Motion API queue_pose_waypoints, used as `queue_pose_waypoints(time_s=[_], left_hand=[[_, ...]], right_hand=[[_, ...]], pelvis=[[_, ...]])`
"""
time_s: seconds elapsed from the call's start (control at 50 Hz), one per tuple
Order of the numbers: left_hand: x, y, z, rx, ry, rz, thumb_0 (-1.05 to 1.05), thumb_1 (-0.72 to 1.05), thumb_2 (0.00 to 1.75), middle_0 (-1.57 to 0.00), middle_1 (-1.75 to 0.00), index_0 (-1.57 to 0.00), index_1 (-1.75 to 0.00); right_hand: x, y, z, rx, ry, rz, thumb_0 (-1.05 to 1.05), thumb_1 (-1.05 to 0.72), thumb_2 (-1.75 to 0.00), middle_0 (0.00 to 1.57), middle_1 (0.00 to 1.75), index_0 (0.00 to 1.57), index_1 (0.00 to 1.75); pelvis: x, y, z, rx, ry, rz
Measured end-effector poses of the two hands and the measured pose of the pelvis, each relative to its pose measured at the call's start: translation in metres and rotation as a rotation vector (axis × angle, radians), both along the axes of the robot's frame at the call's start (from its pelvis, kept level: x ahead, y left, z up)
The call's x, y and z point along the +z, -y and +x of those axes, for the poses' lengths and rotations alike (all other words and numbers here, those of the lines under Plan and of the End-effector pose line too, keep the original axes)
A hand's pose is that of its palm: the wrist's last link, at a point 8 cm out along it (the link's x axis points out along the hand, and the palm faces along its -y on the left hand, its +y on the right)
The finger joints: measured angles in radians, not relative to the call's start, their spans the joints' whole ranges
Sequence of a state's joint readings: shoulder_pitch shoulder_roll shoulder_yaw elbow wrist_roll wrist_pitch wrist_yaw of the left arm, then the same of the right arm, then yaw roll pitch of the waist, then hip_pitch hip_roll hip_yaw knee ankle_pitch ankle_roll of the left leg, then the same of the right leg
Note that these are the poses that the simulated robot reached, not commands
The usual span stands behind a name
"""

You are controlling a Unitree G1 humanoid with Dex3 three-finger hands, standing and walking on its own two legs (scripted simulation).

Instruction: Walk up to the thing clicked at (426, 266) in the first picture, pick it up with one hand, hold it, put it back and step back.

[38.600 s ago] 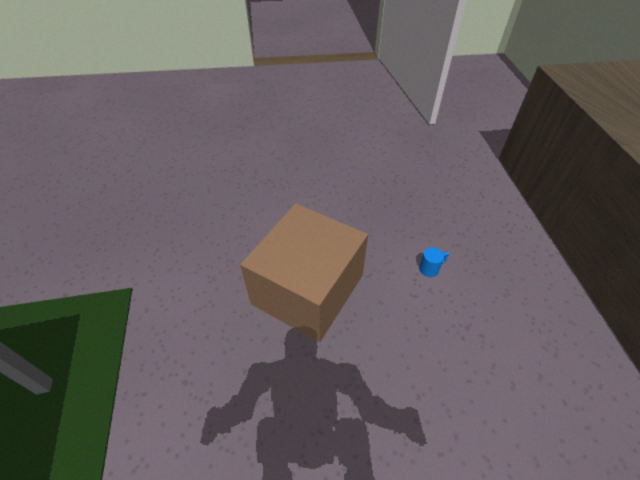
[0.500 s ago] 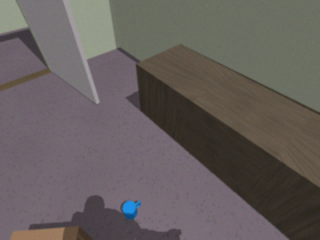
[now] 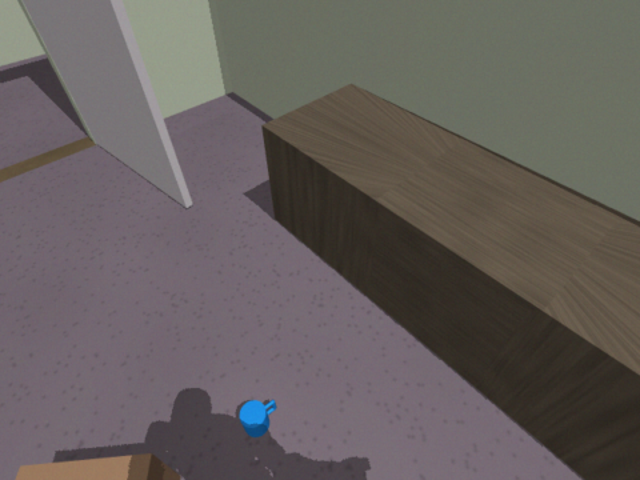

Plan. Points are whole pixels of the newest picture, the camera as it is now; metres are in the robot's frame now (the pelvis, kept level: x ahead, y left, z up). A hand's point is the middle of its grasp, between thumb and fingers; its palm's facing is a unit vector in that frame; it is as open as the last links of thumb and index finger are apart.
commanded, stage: stand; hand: left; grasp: from above
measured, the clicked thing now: (259, 415) +0.43 +0.21 -0.74
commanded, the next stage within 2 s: step back in 1.28 s
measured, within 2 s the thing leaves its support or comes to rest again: neither
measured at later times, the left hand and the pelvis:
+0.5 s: hand out of the picture +0.09 +0.23 -0.16, palm faces +0.00 -0.94 -0.34, open 7.4 cm; pelvis +0.02 -0.01 +0.00, yaw +0 degrees
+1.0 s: hand out of the picture +0.10 +0.23 -0.15, palm faces -0.01 -0.94 -0.35, open 7.4 cm; pelvis +0.02 -0.02 +0.00, yaw -1 degrees
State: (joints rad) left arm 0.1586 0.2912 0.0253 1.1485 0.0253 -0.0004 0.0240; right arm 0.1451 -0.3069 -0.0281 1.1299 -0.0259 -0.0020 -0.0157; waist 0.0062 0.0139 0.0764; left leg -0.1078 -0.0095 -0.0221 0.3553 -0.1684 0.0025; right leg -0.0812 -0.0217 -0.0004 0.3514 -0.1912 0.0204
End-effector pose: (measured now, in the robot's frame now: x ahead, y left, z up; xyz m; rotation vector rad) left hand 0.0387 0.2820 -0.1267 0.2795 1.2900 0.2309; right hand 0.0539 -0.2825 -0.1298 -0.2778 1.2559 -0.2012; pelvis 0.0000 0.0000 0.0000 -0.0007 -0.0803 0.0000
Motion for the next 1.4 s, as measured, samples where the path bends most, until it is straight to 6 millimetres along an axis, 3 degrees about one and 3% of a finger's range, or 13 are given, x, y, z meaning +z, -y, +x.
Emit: queue_pose_waypoints(time_s=[0.22, 0.74, 1.28, 1.4], left_hand=[[0.003, 0.005, 0.022, -0.018, 0.026, 0.001, 0.01, 0.91, 0.9, -0.2, -0.3, -0.2, -0.3], [0.009, 0.008, 0.052, -0.037, 0.061, 0.014, 0.01, 0.91, 0.9, -0.2, -0.3, -0.2, -0.3], [0.009, 0.007, 0.043, -0.056, 0.04, 0.018, 0.01, 0.91, 0.9, -0.2, -0.3, -0.2, -0.3], [0.006, -0.006, 0.043, -0.044, 0.056, 0.037, 0.01, 0.91, 0.9, -0.2, -0.3, -0.2, -0.3]], right_hand=[[0.0, 0.006, 0.007, 0.002, -0.002, 0.001, 0.01, -0.9, -0.9, 0.2, 0.3, 0.2, 0.3], [0.005, 0.022, 0.032, 0.01, 0.025, -0.013, 0.01, -0.9, -0.9, 0.2, 0.3, 0.2, 0.3], [0.004, 0.026, 0.011, -0.007, -0.008, -0.01, 0.01, -0.9, -0.9, 0.2, 0.3, 0.2, 0.3], [0.001, 0.033, 0.011, -0.012, -0.004, -0.031, 0.01, -0.9, -0.9, 0.2, 0.3, 0.2, 0.3]], pelvis=[[0.001, 0.006, 0.006, -0.003, -0.012, 0.001], [0.002, 0.015, 0.018, -0.008, -0.024, 0.001], [0.002, 0.018, 0.014, -0.016, -0.024, 0.003], [-0.005, 0.014, -0.002, -0.014, -0.038, -0.012]])
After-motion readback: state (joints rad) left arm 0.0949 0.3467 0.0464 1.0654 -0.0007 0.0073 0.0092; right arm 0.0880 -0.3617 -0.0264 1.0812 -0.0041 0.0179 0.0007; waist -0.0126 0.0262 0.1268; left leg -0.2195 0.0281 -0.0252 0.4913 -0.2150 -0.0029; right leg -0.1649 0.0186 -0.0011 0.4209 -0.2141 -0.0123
